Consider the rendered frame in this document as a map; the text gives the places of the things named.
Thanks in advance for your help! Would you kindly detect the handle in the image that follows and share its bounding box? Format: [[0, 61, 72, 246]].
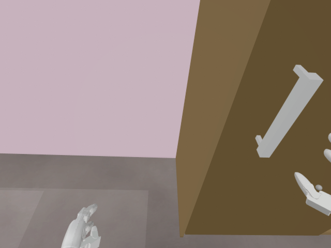
[[255, 65, 324, 158]]

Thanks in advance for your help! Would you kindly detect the left robot hand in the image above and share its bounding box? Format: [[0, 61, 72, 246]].
[[61, 204, 101, 248]]

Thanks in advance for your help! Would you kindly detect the wardrobe door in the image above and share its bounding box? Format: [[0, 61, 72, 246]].
[[185, 0, 331, 236]]

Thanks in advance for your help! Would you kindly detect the right robot hand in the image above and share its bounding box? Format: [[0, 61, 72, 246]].
[[294, 133, 331, 216]]

